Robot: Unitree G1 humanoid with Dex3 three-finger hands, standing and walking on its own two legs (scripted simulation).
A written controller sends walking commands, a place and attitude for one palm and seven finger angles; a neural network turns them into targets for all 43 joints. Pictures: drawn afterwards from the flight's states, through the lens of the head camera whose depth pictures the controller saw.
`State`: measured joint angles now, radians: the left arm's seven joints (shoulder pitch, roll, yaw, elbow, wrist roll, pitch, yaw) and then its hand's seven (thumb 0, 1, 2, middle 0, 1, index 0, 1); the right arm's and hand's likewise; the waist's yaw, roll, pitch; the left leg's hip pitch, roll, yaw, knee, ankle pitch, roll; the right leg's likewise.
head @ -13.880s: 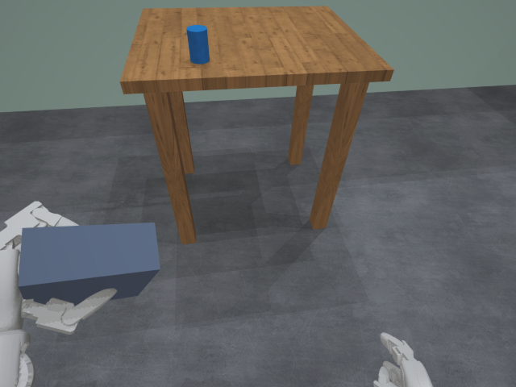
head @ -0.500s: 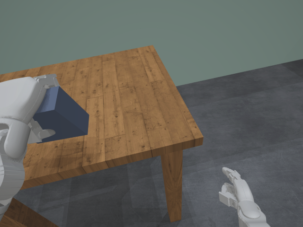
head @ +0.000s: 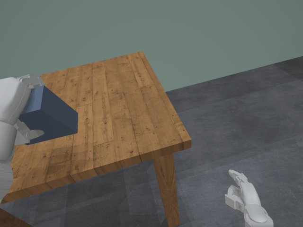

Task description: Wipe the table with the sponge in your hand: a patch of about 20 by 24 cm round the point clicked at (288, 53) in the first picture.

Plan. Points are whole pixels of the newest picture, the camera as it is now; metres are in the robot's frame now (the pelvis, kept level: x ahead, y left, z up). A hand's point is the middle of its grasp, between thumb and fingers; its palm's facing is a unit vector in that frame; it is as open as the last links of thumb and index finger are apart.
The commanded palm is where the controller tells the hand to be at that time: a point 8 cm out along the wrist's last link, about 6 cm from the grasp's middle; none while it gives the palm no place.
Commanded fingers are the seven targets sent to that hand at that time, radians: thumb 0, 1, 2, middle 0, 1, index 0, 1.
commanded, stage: move the sponge above the wiping area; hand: left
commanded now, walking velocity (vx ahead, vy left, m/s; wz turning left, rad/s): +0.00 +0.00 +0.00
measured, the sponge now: (41, 122) +0.25 +0.29 +0.21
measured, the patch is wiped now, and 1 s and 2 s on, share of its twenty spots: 0.00 0.00 0.00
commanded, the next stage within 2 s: none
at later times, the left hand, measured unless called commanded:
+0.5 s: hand (27, 111) +0.26 +0.31 +0.24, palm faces +0.30 -0.03 -0.95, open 9.6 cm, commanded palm +0.20 +0.30 +0.29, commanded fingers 0.00 0.10 1.30 -1.20 -1.60 -1.20 -1.60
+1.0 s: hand (36, 122) +0.26 +0.31 +0.21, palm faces +0.21 -0.08 -0.97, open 9.6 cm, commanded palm +0.21 +0.30 +0.28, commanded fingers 0.00 0.10 1.30 -1.20 -1.60 -1.20 -1.60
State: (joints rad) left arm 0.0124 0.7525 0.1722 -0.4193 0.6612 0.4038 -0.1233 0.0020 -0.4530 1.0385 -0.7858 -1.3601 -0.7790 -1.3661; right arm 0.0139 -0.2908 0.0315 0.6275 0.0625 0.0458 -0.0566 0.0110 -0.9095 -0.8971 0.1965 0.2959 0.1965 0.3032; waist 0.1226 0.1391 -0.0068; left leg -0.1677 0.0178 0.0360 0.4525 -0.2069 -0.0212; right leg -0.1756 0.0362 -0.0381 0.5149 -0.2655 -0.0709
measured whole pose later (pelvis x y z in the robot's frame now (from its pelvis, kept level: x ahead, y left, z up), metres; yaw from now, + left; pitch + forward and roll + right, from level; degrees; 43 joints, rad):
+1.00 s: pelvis +0.00 +0.02 +0.00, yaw +1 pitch -3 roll +1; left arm -0.05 0.64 0.05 -0.31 0.74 0.47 -0.16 0.00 -0.45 1.04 -0.78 -1.36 -0.78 -1.37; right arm 0.00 -0.27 0.07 0.61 0.07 0.07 -0.04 0.01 -0.91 -0.90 0.20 0.30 0.20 0.30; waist 0.12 0.13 0.00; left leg -0.17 -0.01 0.03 0.40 -0.18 0.01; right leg -0.17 0.01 -0.04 0.45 -0.23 -0.05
